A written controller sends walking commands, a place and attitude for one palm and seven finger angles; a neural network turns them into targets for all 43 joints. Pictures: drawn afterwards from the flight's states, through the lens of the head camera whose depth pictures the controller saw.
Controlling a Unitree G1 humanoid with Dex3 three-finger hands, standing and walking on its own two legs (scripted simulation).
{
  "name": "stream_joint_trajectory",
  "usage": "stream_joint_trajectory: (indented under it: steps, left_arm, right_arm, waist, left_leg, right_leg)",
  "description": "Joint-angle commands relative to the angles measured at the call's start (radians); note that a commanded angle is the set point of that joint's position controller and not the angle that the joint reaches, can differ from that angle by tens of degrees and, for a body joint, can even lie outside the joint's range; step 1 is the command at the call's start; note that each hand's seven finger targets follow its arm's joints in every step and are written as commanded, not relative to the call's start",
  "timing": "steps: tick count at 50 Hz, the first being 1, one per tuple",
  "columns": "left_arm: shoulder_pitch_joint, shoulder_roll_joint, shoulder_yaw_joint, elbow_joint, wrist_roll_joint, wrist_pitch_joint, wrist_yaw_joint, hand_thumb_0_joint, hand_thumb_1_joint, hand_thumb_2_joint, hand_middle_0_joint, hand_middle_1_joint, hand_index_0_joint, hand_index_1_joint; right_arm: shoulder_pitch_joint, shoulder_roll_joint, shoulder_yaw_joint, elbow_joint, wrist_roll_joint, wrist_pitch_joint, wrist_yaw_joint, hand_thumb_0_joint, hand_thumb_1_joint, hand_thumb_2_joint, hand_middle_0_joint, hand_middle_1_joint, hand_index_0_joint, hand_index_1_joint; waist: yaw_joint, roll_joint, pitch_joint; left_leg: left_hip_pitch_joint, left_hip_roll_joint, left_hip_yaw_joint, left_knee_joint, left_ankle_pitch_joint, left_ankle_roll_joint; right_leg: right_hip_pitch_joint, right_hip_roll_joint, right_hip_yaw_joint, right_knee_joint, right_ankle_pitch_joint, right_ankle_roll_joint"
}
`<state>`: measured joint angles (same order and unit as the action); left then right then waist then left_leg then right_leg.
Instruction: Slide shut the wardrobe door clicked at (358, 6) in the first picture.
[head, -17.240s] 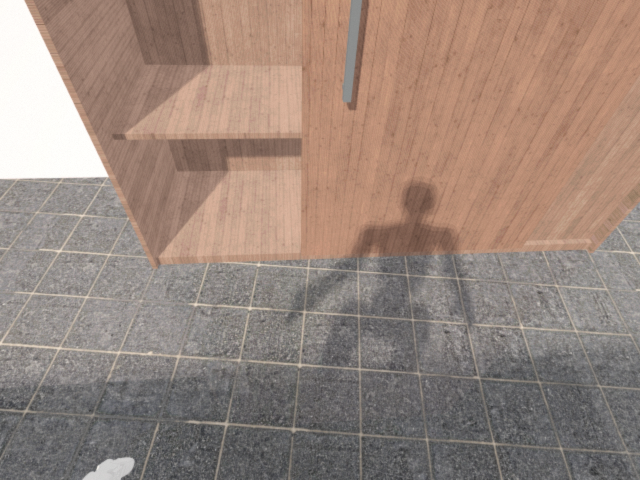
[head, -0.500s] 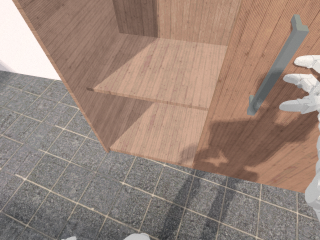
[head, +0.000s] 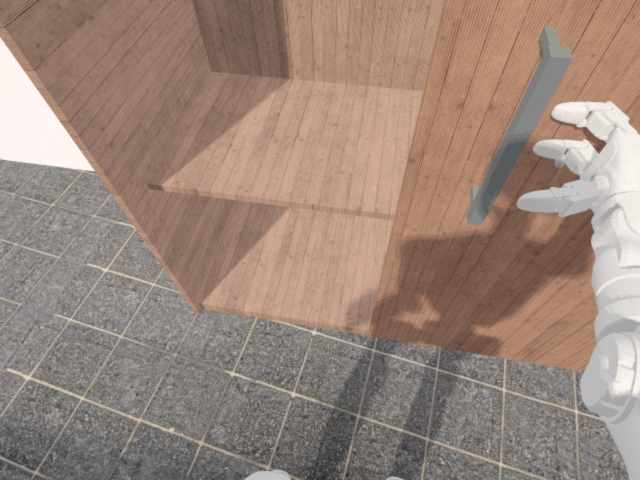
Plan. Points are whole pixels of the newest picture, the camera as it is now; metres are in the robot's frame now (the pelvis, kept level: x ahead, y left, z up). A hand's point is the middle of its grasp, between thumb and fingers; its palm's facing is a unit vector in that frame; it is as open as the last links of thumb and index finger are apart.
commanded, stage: feel for the door with the fingertips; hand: right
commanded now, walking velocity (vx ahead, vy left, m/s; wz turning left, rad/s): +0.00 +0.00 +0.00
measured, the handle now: (505, 143) +0.53 -0.14 +0.13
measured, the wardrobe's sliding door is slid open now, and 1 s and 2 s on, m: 0.56 0.56 0.56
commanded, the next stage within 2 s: slide the fingers in behind the handle in 0.56 s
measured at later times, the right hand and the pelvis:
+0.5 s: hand (559, 162) +0.49 -0.19 +0.14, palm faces +0.03 +1.00 +0.00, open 13.4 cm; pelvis -0.01 +0.00 +0.00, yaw -1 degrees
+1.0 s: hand (561, 162) +0.49 -0.19 +0.14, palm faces +0.00 +1.00 +0.01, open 13.3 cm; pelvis -0.01 +0.01 +0.00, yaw -1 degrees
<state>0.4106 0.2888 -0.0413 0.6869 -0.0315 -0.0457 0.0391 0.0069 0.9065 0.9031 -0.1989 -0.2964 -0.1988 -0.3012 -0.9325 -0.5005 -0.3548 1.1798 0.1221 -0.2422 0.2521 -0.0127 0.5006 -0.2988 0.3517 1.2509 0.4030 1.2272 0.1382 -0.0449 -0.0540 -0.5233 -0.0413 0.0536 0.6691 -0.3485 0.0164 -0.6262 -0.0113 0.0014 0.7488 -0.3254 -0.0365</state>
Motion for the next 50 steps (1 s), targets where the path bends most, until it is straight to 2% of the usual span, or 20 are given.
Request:
stream_joint_trajectory:
  steps: [1,7,8,9,12,13,15,16,18,22,23,28,31,34,36,38,39,41,46,50]
  left_arm:
    - [0.115,0.172,0.060,-0.050,0.003,-0.042,0.017,0.000,0.900,0.900,-0.200,-0.300,-0.200,-0.300]
    - [0.118,0.174,0.055,-0.037,0.005,-0.057,0.018,0.000,0.900,0.900,-0.200,-0.300,-0.200,-0.300]
    - [0.123,0.171,0.056,-0.039,0.005,-0.060,0.019,0.000,0.900,0.900,-0.200,-0.300,-0.200,-0.300]
    - [0.120,0.172,0.057,-0.038,0.006,-0.063,0.019,0.000,0.900,0.900,-0.200,-0.300,-0.200,-0.300]
    - [0.120,0.170,0.056,-0.031,0.006,-0.072,0.016,0.000,0.900,0.900,-0.200,-0.300,-0.200,-0.300]
    - [0.125,0.170,0.053,-0.032,0.007,-0.073,0.018,0.000,0.900,0.900,-0.200,-0.300,-0.200,-0.300]
    - [0.123,0.172,0.055,-0.026,0.006,-0.079,0.017,0.000,0.900,0.900,-0.200,-0.300,-0.200,-0.300]
    - [0.123,0.174,0.052,-0.020,0.005,-0.082,0.019,0.000,0.900,0.900,-0.200,-0.300,-0.200,-0.300]
    - [0.130,0.175,0.052,-0.018,0.006,-0.090,0.021,0.000,0.900,0.900,-0.200,-0.300,-0.200,-0.300]
    - [0.133,0.177,0.053,-0.006,0.005,-0.101,0.021,0.000,0.900,0.900,-0.200,-0.300,-0.200,-0.300]
    - [0.141,0.173,0.051,-0.007,0.006,-0.104,0.022,0.000,0.900,0.900,-0.200,-0.300,-0.200,-0.300]
    - [0.144,0.177,0.047,0.005,0.000,-0.116,0.027,0.000,0.900,0.900,-0.200,-0.300,-0.200,-0.300]
    - [0.143,0.181,0.046,0.010,-0.004,-0.124,0.028,0.000,0.900,0.900,-0.200,-0.300,-0.200,-0.300]
    - [0.151,0.183,0.048,0.011,-0.002,-0.129,0.031,0.000,0.900,0.900,-0.200,-0.300,-0.200,-0.300]
    - [0.147,0.180,0.047,0.009,-0.004,-0.130,0.029,0.000,0.900,0.900,-0.200,-0.300,-0.200,-0.300]
    - [0.150,0.182,0.045,0.006,-0.002,-0.128,0.031,0.000,0.900,0.900,-0.200,-0.300,-0.200,-0.300]
    - [0.153,0.185,0.047,0.006,-0.002,-0.126,0.030,0.000,0.900,0.900,-0.200,-0.300,-0.200,-0.300]
    - [0.146,0.178,0.047,-0.001,-0.003,-0.123,0.027,0.000,0.900,0.900,-0.200,-0.300,-0.200,-0.300]
    - [0.142,0.181,0.046,-0.014,-0.003,-0.107,0.025,0.000,0.900,0.900,-0.200,-0.300,-0.200,-0.300]
    - [0.139,0.174,0.052,-0.027,0.000,-0.099,0.023,0.000,0.900,0.900,-0.200,-0.300,-0.200,-0.300]
  right_arm:
    - [-0.667,-0.243,0.000,-0.275,0.026,-0.087,-0.016,0.000,0.500,-0.300,0.300,1.200,0.300,1.200]
    - [-0.702,-0.264,-0.009,-0.252,0.026,-0.090,-0.013,0.000,0.500,-0.300,0.300,1.200,0.300,1.200]
    - [-0.705,-0.262,-0.009,-0.262,0.032,-0.097,-0.011,0.000,0.500,-0.300,0.300,1.200,0.300,1.200]
    - [-0.719,-0.269,-0.010,-0.287,0.030,-0.101,-0.009,0.000,0.500,-0.300,0.300,1.200,0.300,1.200]
    - [-0.715,-0.231,0.016,-0.265,0.029,-0.101,-0.010,0.000,0.500,-0.300,0.300,1.200,0.300,1.200]
    - [-0.720,-0.226,0.020,-0.264,0.036,-0.105,-0.013,0.000,0.500,-0.300,0.300,1.200,0.300,1.200]
    - [-0.735,-0.229,0.024,-0.269,0.031,-0.105,-0.015,0.000,0.500,-0.300,0.300,1.200,0.300,1.200]
    - [-0.740,-0.223,0.034,-0.246,0.031,-0.100,-0.015,0.000,0.500,-0.300,0.300,1.200,0.300,1.200]
    - [-0.759,-0.229,0.032,-0.259,0.037,-0.106,-0.016,0.000,0.500,-0.300,0.300,1.200,0.300,1.200]
    - [-0.782,-0.235,0.038,-0.266,0.030,-0.107,-0.013,0.000,0.500,-0.300,0.300,1.200,0.300,1.200]
    - [-0.775,-0.227,0.039,-0.258,0.038,-0.108,-0.012,0.000,0.500,-0.300,0.300,1.200,0.300,1.200]
    - [-0.780,-0.232,0.046,-0.241,0.047,-0.103,-0.004,0.000,0.500,-0.300,0.300,1.200,0.300,1.200]
    - [-0.775,-0.241,0.045,-0.217,0.047,-0.095,0.005,0.000,0.500,-0.300,0.300,1.200,0.300,1.200]
    - [-0.785,-0.285,0.011,-0.245,0.051,-0.099,0.008,0.000,0.500,-0.300,0.300,1.200,0.300,1.200]
    - [-0.762,-0.256,0.033,-0.218,0.049,-0.091,0.017,0.000,0.500,-0.300,0.300,1.200,0.300,1.200]
    - [-0.744,-0.281,0.010,-0.209,0.053,-0.090,0.017,0.000,0.500,-0.300,0.300,1.200,0.300,1.200]
    - [-0.761,-0.320,-0.013,-0.229,0.048,-0.093,0.016,0.000,0.500,-0.300,0.300,1.200,0.300,1.200]
    - [-0.749,-0.287,0.012,-0.228,0.043,-0.088,0.023,0.000,0.500,-0.300,0.300,1.200,0.300,1.200]
    - [-0.702,-0.330,-0.025,-0.193,0.042,-0.076,0.028,0.000,0.500,-0.300,0.300,1.200,0.300,1.200]
    - [-0.699,-0.332,-0.039,-0.229,0.041,-0.081,0.031,0.000,0.500,-0.300,0.300,1.200,0.300,1.200]
  waist:
    - [0.065,-0.078,-0.388]
    - [0.069,-0.081,-0.383]
    - [0.070,-0.067,-0.397]
    - [0.067,-0.101,-0.430]
    - [0.072,-0.112,-0.400]
    - [0.077,-0.086,-0.385]
    - [0.078,-0.108,-0.410]
    - [0.085,-0.090,-0.375]
    - [0.085,-0.084,-0.387]
    - [0.091,-0.122,-0.416]
    - [0.090,-0.091,-0.411]
    - [0.098,-0.089,-0.386]
    - [0.099,-0.101,-0.373]
    - [0.094,-0.090,-0.415]
    - [0.097,-0.083,-0.388]
    - [0.091,-0.072,-0.374]
    - [0.086,-0.084,-0.407]
    - [0.090,-0.111,-0.401]
    - [0.080,-0.060,-0.372]
    - [0.071,-0.090,-0.413]
  left_leg:
    - [-0.057,-0.020,-0.027,-0.095,0.192,0.001]
    - [-0.058,-0.019,-0.028,-0.092,0.195,0.001]
    - [-0.045,-0.021,-0.030,-0.091,0.208,0.001]
    - [-0.049,-0.018,-0.033,-0.090,0.215,0.000]
    - [-0.088,-0.021,-0.024,-0.092,0.183,0.003]
    - [-0.085,-0.023,-0.022,-0.093,0.176,0.003]
    - [-0.093,-0.021,-0.028,-0.092,0.170,0.000]
    - [-0.105,-0.020,-0.025,-0.096,0.148,-0.001]
    - [-0.093,-0.021,-0.027,-0.094,0.147,-0.001]
    - [-0.104,-0.018,-0.030,-0.095,0.142,-0.004]
    - [-0.088,-0.020,-0.028,-0.096,0.147,-0.003]
    - [-0.086,-0.019,-0.035,-0.104,0.137,-0.007]
    - [-0.100,-0.017,-0.038,-0.110,0.107,-0.010]
    - [-0.067,-0.015,-0.045,-0.109,0.132,-0.013]
    - [-0.082,-0.016,-0.041,-0.112,0.117,-0.013]
    - [-0.063,-0.016,-0.044,-0.111,0.120,-0.012]
    - [-0.049,-0.014,-0.048,-0.106,0.141,-0.013]
    - [-0.064,-0.014,-0.047,-0.107,0.142,-0.013]
    - [-0.032,-0.013,-0.053,-0.109,0.145,-0.015]
    - [-0.026,-0.014,-0.052,-0.102,0.171,-0.011]
  right_leg:
    - [0.405,-0.004,0.089,-0.076,0.217,-0.006]
    - [0.391,-0.001,0.090,-0.072,0.212,-0.006]
    - [0.393,0.001,0.087,-0.062,0.228,-0.012]
    - [0.413,0.000,0.087,-0.061,0.236,-0.008]
    - [0.429,-0.004,0.100,-0.067,0.221,-0.001]
    - [0.412,-0.003,0.098,-0.063,0.215,-0.007]
    - [0.424,-0.004,0.101,-0.064,0.203,-0.004]
    - [0.403,-0.007,0.103,-0.072,0.176,-0.003]
    - [0.393,-0.006,0.101,-0.067,0.176,-0.009]
    - [0.415,-0.008,0.104,-0.070,0.170,-0.003]
    - [0.401,-0.006,0.102,-0.064,0.179,-0.008]
    - [0.369,-0.007,0.092,-0.066,0.150,-0.013]
    - [0.357,-0.009,0.094,-0.078,0.110,-0.009]
    - [0.356,-0.008,0.090,-0.068,0.132,-0.014]
    - [0.344,-0.008,0.090,-0.073,0.113,-0.012]
    - [0.313,-0.004,0.083,-0.067,0.114,-0.018]
    - [0.323,-0.005,0.085,-0.065,0.130,-0.015]
    - [0.336,-0.003,0.081,-0.064,0.133,-0.014]
    - [0.271,0.001,0.072,-0.061,0.113,-0.017]
    - [0.307,0.003,0.072,-0.051,0.148,-0.017]
